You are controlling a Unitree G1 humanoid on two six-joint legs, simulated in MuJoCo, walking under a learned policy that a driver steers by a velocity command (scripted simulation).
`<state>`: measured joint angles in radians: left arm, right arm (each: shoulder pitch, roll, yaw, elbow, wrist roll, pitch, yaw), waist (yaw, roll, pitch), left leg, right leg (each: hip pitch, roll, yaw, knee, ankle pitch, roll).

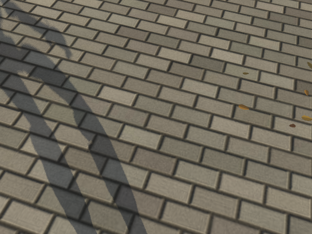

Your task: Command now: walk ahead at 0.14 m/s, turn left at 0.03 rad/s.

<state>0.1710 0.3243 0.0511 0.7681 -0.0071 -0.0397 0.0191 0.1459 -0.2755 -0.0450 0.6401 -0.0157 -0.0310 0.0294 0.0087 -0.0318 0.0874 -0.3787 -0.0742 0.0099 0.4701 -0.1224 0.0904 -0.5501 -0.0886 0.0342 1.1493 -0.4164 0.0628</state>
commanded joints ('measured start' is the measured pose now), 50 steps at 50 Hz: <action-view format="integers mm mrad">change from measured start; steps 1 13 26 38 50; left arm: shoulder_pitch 169 -19 8 41 -50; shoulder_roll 51 60 146 157 34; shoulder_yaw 15 30 62 61 18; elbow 11 -73 -114 -124 -180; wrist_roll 4 -6 -13 -12 -1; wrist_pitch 21 59 41 31 -36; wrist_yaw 13 -8 7 2 -29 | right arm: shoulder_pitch -27 -4 -83 -115 144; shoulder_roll -93 -148 -117 -122 -133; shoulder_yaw -21 -49 -57 -60 -48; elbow -24 73 46 38 134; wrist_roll -16 7 17 41 23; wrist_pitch -33 38 36 -62 -72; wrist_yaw -9 -57 -64 -13 -27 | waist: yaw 49 -38 -4 12 -64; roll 104 114 -73 -127 155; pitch -234 -122 -210 -106 -22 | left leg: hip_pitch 89 318 -250 54 346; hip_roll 274 389 71 35 296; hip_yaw -116 -134 -76 -63 -281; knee -163 -166 613 21 -325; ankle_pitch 618 271 -317 -124 -101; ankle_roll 178 173 -171 -121 107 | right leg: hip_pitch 143 26 553 327 -223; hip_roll -28 -5 -135 -47 17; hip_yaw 23 -14 257 439 27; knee -114 -368 -747 -850 -194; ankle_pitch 109 13 933 -13 175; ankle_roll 18 -10 -300 -274 -62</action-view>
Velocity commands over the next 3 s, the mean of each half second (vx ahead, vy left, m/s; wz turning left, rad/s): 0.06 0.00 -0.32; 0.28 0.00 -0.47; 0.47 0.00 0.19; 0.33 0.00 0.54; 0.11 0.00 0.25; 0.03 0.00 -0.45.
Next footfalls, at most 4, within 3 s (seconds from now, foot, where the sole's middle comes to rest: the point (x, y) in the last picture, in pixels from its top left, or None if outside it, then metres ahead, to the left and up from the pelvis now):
0.36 right None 0.09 -0.16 -0.77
0.82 left None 0.26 0.03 -0.77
1.24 right None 0.37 -0.34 -0.77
1.74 left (199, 163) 0.73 -0.19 -0.77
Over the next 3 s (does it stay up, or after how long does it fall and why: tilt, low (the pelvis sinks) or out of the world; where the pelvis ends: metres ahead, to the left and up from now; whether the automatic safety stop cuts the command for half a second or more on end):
stays up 0.77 -0.33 0.00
